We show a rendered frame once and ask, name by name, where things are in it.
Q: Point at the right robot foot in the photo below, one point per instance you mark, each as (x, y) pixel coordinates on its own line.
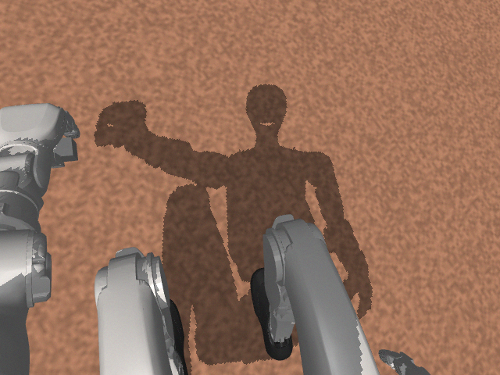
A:
(276, 350)

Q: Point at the small box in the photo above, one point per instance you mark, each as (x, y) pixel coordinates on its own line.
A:
(67, 149)

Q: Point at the left robot hand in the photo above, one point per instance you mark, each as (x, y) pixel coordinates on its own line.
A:
(43, 124)

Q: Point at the right robot hand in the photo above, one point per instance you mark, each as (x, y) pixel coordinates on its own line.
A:
(401, 363)

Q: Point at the left robot foot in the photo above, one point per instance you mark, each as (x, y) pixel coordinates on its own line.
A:
(178, 337)

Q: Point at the left robot arm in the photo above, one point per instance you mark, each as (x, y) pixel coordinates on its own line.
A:
(25, 264)

